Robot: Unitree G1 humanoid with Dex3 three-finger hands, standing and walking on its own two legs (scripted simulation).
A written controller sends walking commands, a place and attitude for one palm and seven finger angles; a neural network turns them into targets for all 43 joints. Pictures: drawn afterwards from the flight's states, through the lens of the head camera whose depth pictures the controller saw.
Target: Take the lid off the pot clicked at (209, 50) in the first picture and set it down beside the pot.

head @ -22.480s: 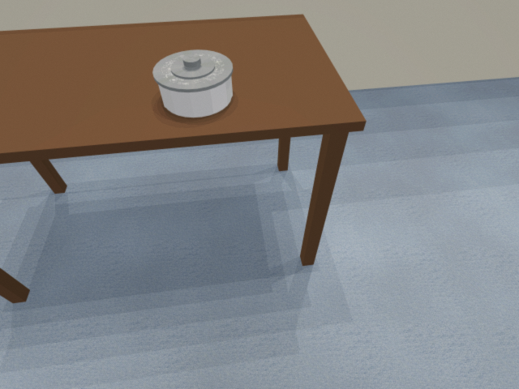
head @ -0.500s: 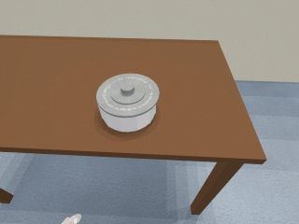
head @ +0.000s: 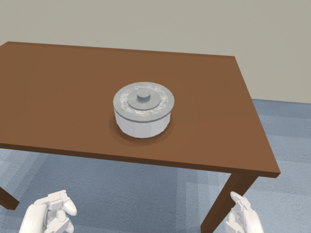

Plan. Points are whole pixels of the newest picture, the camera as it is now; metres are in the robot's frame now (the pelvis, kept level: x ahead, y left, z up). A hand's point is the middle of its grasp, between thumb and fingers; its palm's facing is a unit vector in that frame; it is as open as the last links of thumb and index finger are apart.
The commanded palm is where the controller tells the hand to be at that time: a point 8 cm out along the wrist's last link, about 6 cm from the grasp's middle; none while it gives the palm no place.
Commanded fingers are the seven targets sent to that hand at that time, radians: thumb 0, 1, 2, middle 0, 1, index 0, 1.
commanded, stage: raise the hand higher, near the body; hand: left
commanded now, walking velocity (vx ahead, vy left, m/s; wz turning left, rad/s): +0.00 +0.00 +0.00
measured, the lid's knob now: (143, 94) +0.49 +0.10 +0.11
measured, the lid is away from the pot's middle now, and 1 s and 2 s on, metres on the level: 0.01 0.01 0.01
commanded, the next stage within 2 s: reach forward and open the fingers in 0.88 s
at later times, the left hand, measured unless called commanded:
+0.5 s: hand (55, 191) +0.16 +0.23 +0.10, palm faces +0.29 -0.88 -0.38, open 3.1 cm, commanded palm +0.11 +0.27 +0.13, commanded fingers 0.00 0.90 0.90 -1.30 -1.50 -1.30 -1.50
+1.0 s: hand (55, 160) +0.20 +0.23 +0.16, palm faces +0.35 -0.84 -0.42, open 3.1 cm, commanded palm +0.15 +0.26 +0.18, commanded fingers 0.00 0.84 0.94 -1.28 -1.43 -1.28 -1.43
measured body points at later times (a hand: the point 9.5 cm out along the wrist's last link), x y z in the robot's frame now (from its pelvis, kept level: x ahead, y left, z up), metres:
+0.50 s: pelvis +0.01 +0.01 +0.00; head -0.01 +0.00 +0.45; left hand +0.14 +0.27 +0.12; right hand +0.21 -0.21 -0.06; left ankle +0.03 +0.11 -0.74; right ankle -0.02 -0.11 -0.74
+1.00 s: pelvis +0.02 +0.00 +0.00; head +0.01 -0.02 +0.45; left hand +0.18 +0.27 +0.19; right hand +0.21 -0.21 -0.08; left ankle +0.03 +0.11 -0.74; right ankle -0.02 -0.11 -0.74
